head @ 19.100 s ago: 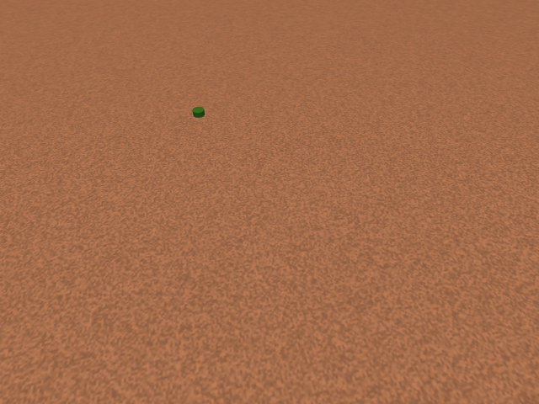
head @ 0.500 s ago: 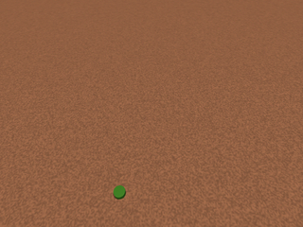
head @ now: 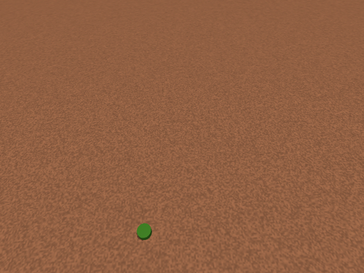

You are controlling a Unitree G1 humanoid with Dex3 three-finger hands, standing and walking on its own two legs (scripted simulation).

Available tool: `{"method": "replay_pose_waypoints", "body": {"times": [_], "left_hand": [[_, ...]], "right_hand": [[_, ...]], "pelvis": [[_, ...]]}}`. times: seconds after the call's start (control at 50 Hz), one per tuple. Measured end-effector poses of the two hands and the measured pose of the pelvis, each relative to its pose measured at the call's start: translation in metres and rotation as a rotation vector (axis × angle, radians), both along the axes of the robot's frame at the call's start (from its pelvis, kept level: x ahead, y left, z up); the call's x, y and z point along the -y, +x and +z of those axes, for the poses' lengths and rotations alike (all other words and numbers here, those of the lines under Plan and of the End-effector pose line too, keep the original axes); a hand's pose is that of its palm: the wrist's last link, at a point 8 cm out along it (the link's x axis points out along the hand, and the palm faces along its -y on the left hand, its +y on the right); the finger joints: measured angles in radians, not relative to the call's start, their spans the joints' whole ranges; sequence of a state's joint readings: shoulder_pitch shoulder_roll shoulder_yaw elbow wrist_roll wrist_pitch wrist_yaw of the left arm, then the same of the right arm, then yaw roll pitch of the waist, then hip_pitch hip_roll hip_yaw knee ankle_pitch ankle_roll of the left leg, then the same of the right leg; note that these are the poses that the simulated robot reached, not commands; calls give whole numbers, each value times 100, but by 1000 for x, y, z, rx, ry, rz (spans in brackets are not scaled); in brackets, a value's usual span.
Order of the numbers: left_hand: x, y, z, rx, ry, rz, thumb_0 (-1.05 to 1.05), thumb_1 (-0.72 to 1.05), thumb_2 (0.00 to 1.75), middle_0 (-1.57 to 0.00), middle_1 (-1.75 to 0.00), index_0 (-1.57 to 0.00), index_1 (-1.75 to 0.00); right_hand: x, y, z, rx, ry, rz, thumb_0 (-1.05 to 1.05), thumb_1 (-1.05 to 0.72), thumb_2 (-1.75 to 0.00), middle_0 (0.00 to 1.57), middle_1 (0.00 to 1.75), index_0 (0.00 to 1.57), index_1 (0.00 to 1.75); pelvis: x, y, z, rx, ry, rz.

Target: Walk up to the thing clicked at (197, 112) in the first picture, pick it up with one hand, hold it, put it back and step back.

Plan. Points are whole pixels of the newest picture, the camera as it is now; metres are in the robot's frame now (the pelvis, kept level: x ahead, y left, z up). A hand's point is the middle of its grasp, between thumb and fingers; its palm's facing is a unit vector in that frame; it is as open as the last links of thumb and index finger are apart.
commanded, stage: stand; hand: left
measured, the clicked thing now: (144, 231) +0.47 +0.25 -0.77
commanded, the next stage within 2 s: walk up in 0.38 s
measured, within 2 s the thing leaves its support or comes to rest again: neither
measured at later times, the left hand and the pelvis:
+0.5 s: hand out of the picture +0.07 +0.26 -0.16, palm faces +0.00 -0.94 -0.33, open 7.4 cm; pelvis +0.01 +0.00 +0.00, yaw +0 degrees
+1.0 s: hand out of the picture +0.13 +0.25 -0.16, palm faces -0.01 -0.94 -0.33, open 7.4 cm; pelvis +0.03 +0.00 -0.01, yaw -1 degrees
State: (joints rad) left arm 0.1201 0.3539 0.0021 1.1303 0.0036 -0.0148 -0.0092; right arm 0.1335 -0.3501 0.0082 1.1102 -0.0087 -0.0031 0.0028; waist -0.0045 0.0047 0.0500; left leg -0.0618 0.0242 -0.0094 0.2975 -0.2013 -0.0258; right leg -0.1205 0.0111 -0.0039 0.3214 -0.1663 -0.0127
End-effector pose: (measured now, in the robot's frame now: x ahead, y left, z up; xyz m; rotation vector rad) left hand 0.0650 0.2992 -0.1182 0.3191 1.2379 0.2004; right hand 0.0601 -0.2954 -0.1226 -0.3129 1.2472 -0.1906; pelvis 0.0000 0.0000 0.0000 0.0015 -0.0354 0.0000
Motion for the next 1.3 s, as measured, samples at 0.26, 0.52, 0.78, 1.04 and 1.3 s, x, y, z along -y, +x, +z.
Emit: {"method": "replay_pose_waypoints", "body": {"times": [0.26,0.52,0.78,1.04,1.3], "left_hand": [[0,3,1,9,4,-4,1,91,90,-20,-30,-20,-30],[-2,4,-4,15,-14,20,1,91,90,-20,-30,-20,-30],[-2,28,-10,13,-25,8,1,91,90,-20,-30,-20,-30],[2,65,-6,81,-19,-12,1,91,90,-20,-30,-20,-30],[10,50,0,68,-24,-20,1,91,90,-20,-30,-20,-30]], "right_hand": [[1,2,0,6,0,-2,0,-91,-90,20,30,20,30],[4,-2,2,14,-19,-8,0,-91,-90,20,30,20,30],[4,14,2,29,-34,-27,0,-91,-90,20,30,20,30],[0,41,4,85,-29,-25,0,-91,-90,20,30,20,30],[5,26,4,79,-19,-28,0,-91,-90,20,30,20,30]], "pelvis": [[1,1,0,1,-1,0],[-1,9,-3,3,-5,-9],[-3,27,-7,1,-5,-19],[-3,31,-8,5,-2,-22],[2,15,-3,15,2,-23]]}}
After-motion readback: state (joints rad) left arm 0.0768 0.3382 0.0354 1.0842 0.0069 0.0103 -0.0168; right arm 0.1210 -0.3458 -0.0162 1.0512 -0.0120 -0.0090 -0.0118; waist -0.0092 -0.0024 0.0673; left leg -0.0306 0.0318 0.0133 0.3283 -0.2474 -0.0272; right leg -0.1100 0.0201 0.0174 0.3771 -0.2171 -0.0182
